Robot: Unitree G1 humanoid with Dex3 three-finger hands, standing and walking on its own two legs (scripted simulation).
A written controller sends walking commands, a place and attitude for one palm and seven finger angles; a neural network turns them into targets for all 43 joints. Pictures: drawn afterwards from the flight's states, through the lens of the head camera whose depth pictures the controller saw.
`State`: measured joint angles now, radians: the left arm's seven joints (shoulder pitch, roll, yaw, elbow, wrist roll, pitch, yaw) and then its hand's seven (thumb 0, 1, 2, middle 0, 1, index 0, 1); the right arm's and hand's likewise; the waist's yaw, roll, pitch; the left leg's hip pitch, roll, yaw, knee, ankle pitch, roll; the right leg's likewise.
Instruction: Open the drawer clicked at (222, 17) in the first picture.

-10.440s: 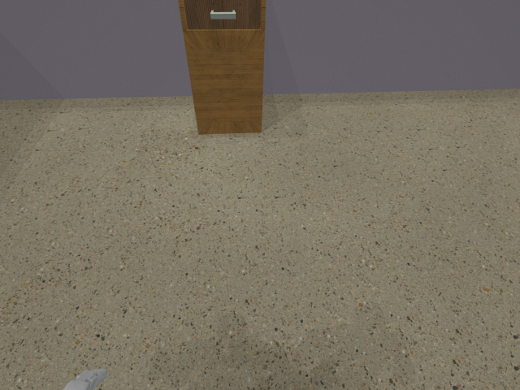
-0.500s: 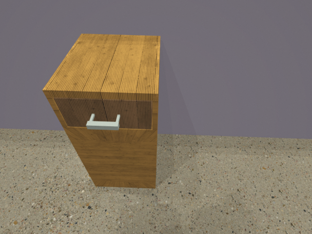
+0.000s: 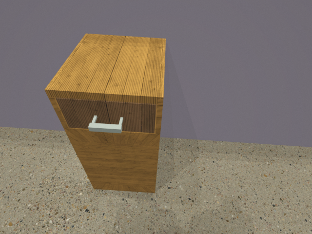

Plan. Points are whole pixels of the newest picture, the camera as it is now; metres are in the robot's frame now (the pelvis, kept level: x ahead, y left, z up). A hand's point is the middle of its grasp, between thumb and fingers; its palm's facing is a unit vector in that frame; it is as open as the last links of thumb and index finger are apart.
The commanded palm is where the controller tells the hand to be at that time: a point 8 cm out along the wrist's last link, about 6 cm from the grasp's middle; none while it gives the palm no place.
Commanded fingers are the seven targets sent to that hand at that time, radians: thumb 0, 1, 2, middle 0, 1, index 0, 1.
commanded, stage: look again from close up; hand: left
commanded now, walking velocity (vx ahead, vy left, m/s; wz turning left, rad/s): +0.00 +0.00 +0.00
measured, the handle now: (106, 123) +0.49 +0.21 -0.06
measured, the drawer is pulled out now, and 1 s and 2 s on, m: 0.00 0.00 0.00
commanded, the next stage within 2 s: raise the hand with hooked fingers in 0.10 s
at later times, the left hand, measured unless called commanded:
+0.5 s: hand (80, 209) +0.18 +0.20 -0.02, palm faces +0.06 -0.41 -0.91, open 7.9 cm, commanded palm +0.12 +0.23 -0.02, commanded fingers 0.00 0.53 0.74 -0.23 -0.54 -0.23 -0.54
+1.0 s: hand (85, 186) +0.24 +0.20 -0.02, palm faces +0.02 -0.19 -0.98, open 10.8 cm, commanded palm +0.20 +0.22 +0.04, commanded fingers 0.00 -0.06 0.49 -0.27 -0.92 -0.27 -0.92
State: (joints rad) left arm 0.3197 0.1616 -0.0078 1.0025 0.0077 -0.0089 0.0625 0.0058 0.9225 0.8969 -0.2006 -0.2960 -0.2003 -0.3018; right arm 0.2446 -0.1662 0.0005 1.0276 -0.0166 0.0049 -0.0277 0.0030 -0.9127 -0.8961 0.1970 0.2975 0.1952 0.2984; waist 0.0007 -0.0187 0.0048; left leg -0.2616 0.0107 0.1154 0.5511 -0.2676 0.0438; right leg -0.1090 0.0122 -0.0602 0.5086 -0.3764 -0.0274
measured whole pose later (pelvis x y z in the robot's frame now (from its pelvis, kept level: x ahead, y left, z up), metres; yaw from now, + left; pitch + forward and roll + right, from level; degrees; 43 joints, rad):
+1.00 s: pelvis +0.00 -0.01 -0.03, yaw -3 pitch +8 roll +1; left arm 0.27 0.31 -0.13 0.02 0.97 0.12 0.36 0.00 0.16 0.58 -0.27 -0.77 -0.27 -0.78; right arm 0.10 -0.20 0.05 0.55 -0.03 0.14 -0.02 0.01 -0.90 -0.90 0.20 0.30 0.20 0.30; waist 0.07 0.04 -0.11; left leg -0.53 -0.09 0.01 0.76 -0.36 0.06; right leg -0.50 0.10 0.06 0.80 -0.43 -0.08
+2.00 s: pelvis +0.00 +0.01 +0.00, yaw -1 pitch +3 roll +0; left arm -0.03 0.47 -0.07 0.04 0.92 -0.01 0.11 0.00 -0.49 0.30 -0.32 -1.20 -0.32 -1.20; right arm 0.16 -0.25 0.00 0.60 0.01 0.19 -0.03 0.01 -0.90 -0.90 0.20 0.30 0.20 0.30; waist 0.06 0.06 -0.03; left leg -0.36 -0.10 -0.02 0.57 -0.26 0.08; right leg -0.31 0.08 0.05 0.58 -0.33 -0.05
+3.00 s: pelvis +0.03 +0.00 -0.01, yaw -2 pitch +10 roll +0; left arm -0.23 0.40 -0.10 0.32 0.98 0.08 0.25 0.00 -0.49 0.30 -0.32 -1.20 -0.32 -1.20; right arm 0.18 -0.24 -0.03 0.62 0.02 0.20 -0.02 0.01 -0.90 -0.90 0.20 0.30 0.20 0.30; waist 0.04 0.05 -0.11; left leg -0.48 -0.09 -0.01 0.65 -0.33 0.07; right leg -0.43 0.09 0.06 0.66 -0.39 -0.06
